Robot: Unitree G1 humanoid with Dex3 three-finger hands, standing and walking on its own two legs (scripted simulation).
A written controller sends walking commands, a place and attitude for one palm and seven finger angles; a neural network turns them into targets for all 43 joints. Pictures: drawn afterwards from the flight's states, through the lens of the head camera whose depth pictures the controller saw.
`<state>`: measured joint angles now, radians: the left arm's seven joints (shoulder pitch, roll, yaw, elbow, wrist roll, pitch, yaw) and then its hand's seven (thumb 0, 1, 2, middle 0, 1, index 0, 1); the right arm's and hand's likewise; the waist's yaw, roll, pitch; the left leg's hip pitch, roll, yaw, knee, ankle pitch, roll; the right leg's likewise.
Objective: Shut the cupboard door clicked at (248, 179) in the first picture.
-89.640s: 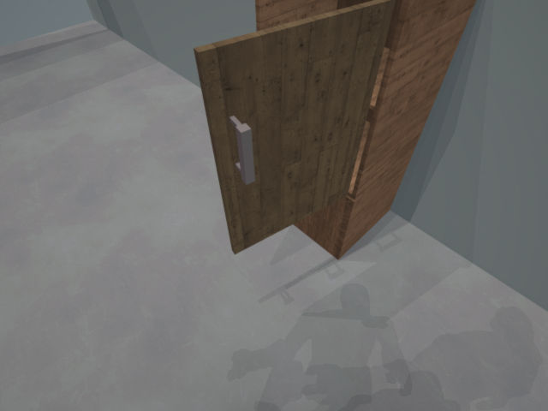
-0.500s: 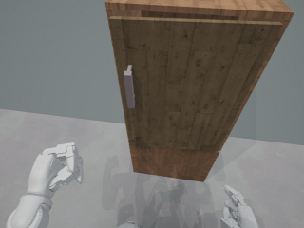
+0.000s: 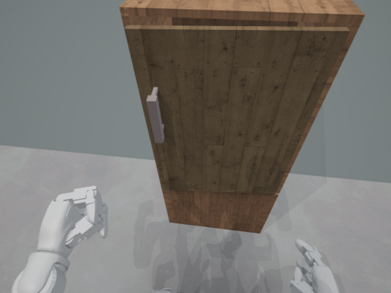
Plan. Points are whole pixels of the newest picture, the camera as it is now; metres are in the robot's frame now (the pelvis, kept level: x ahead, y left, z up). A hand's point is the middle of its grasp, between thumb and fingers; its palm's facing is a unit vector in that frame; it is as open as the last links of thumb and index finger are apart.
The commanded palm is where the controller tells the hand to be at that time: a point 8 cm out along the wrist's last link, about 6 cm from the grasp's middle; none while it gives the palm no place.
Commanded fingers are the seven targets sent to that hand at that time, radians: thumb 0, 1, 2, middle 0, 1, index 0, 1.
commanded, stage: bring the fist close to the handle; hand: left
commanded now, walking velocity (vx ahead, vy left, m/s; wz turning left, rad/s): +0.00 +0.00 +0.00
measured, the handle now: (157, 115) +0.50 +0.13 +0.09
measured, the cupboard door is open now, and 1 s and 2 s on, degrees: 4 4 2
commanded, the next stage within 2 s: push the door shut along its arc in 1.42 s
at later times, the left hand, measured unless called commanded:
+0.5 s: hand (137, 181) +0.30 +0.14 +0.09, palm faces -0.03 -1.00 -0.02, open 3.1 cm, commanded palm +0.28 +0.19 +0.09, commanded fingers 0.00 0.90 0.90 -1.30 -1.50 -1.30 -1.50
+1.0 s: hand (162, 151) +0.38 +0.10 +0.10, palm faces -0.03 -1.00 -0.01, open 3.1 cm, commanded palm +0.36 +0.15 +0.09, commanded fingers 0.00 0.90 0.90 -1.30 -1.50 -1.30 -1.50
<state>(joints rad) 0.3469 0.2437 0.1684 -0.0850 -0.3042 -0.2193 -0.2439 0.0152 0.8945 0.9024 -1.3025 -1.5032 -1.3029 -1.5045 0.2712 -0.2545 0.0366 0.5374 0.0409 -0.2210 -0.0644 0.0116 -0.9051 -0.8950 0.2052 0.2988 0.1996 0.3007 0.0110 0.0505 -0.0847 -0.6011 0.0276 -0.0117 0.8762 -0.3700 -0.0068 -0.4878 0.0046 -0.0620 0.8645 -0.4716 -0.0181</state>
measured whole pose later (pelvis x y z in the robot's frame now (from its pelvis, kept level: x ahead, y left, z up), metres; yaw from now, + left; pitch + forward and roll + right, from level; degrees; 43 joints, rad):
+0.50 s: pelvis +0.00 +0.00 +0.00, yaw -1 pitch +6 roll +0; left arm 0.03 0.18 0.07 0.11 -0.20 -0.17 -0.10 0.02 0.89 0.90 -1.30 -1.50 -1.30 -1.50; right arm 0.26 -0.24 0.05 0.57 0.03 -0.17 -0.04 0.01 -0.90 -0.89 0.21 0.30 0.20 0.30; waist -0.01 0.04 -0.08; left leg -0.59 0.02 0.01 0.84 -0.36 0.00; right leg -0.49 0.00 -0.04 0.85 -0.47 -0.01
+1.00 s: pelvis +0.00 +0.00 +0.00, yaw -1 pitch +7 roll +0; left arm -0.33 0.14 0.06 0.49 -0.16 -0.23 -0.01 0.02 0.90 0.90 -1.30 -1.50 -1.30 -1.50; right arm 0.26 -0.24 0.02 0.63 0.03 -0.09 -0.02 0.01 -0.91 -0.89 0.20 0.30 0.20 0.30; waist -0.03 0.04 -0.08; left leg -0.61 0.03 0.02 0.83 -0.35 -0.01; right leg -0.52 0.00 -0.03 0.85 -0.46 -0.02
